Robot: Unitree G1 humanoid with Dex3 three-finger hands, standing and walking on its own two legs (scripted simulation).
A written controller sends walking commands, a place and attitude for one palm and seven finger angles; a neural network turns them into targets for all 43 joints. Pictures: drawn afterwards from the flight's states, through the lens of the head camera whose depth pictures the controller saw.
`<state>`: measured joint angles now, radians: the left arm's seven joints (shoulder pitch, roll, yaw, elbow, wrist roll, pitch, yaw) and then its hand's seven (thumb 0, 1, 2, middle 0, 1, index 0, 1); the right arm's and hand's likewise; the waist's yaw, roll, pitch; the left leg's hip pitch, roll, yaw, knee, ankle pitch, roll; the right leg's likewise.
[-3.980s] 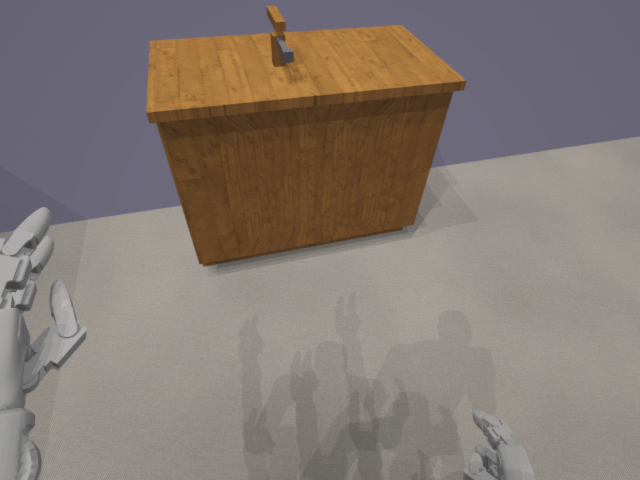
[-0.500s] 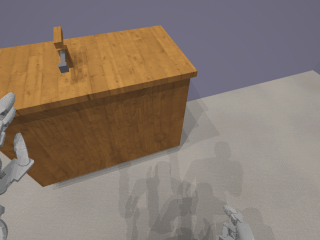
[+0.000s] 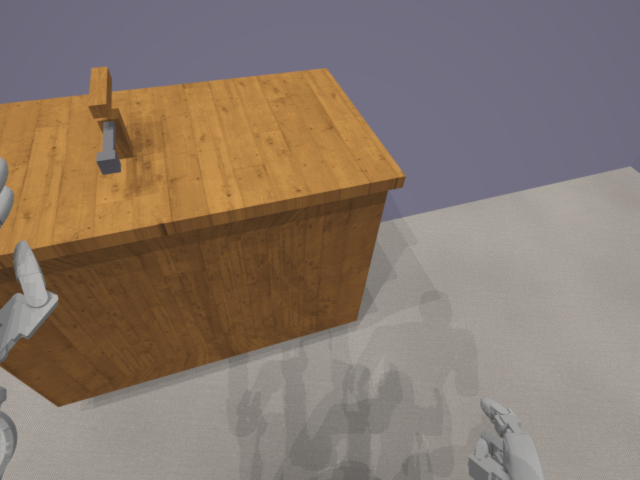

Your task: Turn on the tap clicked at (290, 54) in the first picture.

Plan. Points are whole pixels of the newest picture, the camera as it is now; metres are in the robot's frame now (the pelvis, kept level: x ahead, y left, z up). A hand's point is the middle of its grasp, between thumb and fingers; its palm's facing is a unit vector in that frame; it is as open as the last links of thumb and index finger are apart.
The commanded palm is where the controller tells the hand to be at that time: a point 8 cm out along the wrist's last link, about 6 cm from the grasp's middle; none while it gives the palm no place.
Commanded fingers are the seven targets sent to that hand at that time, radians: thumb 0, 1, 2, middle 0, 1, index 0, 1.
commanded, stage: take the last steps up to it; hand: left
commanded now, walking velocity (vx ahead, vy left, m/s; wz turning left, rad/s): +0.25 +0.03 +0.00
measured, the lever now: (108, 162) +0.56 +0.38 +0.06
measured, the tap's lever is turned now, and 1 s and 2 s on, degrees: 0 0 0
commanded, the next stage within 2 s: come to a stop and stand still in 0.56 s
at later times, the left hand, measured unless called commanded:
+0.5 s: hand (154, 236) +0.31 +0.19 +0.18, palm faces +0.39 -0.80 -0.46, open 7.4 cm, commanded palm +0.25 +0.24 +0.19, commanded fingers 0.00 0.90 0.90 -0.20 -0.30 -0.20 -0.30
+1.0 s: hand (184, 208) +0.36 +0.18 +0.17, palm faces +0.41 -0.80 -0.44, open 7.4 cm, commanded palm +0.30 +0.22 +0.19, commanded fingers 0.00 0.90 0.90 -0.20 -0.30 -0.20 -0.30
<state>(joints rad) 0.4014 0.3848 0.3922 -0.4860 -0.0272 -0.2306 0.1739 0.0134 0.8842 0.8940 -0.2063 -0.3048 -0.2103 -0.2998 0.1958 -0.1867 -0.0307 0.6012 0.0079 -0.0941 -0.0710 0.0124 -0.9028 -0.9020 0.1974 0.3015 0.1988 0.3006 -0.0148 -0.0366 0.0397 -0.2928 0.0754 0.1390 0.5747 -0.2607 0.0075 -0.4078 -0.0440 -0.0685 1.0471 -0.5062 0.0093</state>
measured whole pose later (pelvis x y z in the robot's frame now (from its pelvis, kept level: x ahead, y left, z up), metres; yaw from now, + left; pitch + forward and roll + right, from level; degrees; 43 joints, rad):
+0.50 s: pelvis +0.09 -0.05 +0.01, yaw +1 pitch +0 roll +2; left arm 0.51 0.37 0.36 -0.53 -0.02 -0.23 0.16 0.01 0.88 0.89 -0.21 -0.31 -0.21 -0.30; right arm 0.20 -0.25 -0.04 0.61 0.00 -0.06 -0.06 0.01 -0.90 -0.90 0.20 0.30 0.20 0.30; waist -0.01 -0.02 0.08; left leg -0.41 0.06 0.11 0.73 -0.32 -0.02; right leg -0.25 -0.04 -0.17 0.50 -0.26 -0.07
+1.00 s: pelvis +0.14 -0.06 +0.01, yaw +1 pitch +0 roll +1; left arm 0.47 0.34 0.33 -0.47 -0.04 -0.17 0.16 0.01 0.88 0.89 -0.21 -0.30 -0.21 -0.30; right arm 0.17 -0.17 0.04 0.60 0.00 -0.07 -0.04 0.01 -0.90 -0.90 0.21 0.30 0.21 0.30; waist 0.00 0.04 0.06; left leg -0.31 0.03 0.03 0.77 -0.44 -0.04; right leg -0.28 0.00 -0.09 0.51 -0.23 -0.06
